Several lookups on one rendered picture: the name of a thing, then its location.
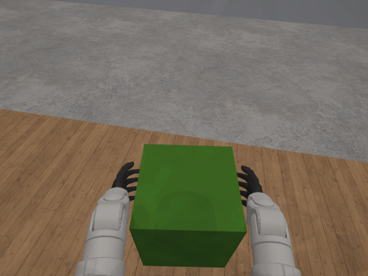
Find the robot left hand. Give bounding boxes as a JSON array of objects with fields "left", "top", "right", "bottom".
[{"left": 112, "top": 162, "right": 140, "bottom": 201}]

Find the right robot forearm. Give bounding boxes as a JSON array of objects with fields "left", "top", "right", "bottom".
[{"left": 246, "top": 192, "right": 301, "bottom": 276}]

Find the robot right hand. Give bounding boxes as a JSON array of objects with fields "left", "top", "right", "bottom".
[{"left": 237, "top": 166, "right": 263, "bottom": 207}]

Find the carton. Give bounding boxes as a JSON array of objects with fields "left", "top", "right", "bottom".
[{"left": 129, "top": 144, "right": 247, "bottom": 268}]

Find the left robot forearm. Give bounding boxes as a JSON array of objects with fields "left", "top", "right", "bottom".
[{"left": 74, "top": 187, "right": 129, "bottom": 276}]

